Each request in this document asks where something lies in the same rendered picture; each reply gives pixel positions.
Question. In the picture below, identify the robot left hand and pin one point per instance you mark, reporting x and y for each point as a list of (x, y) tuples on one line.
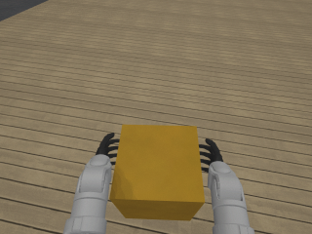
[(104, 149)]

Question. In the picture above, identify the robot right forearm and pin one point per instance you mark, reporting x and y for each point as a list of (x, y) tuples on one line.
[(228, 201)]

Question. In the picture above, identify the robot right hand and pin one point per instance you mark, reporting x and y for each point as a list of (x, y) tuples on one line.
[(214, 154)]

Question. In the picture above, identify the carton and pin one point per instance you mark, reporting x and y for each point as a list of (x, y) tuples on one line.
[(158, 173)]

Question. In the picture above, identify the robot left forearm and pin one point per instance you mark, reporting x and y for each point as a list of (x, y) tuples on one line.
[(90, 198)]

